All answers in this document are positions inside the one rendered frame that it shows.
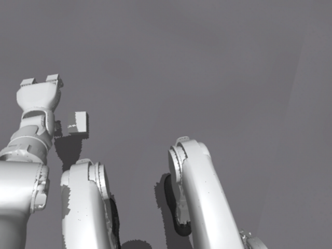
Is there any left robot foot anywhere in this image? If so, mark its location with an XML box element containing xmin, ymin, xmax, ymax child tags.
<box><xmin>109</xmin><ymin>198</ymin><xmax>121</xmax><ymax>249</ymax></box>

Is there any left robot arm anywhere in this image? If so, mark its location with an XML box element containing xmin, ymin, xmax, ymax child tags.
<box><xmin>0</xmin><ymin>107</ymin><xmax>55</xmax><ymax>249</ymax></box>

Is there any right robot foot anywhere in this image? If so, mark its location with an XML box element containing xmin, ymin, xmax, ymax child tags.
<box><xmin>164</xmin><ymin>175</ymin><xmax>192</xmax><ymax>237</ymax></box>

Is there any left robot hand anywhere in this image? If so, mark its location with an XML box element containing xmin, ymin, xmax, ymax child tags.
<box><xmin>17</xmin><ymin>74</ymin><xmax>63</xmax><ymax>131</ymax></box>

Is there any right robot hand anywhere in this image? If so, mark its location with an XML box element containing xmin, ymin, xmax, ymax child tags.
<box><xmin>238</xmin><ymin>228</ymin><xmax>268</xmax><ymax>249</ymax></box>

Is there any small box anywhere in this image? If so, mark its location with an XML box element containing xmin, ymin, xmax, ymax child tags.
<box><xmin>68</xmin><ymin>112</ymin><xmax>89</xmax><ymax>135</ymax></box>

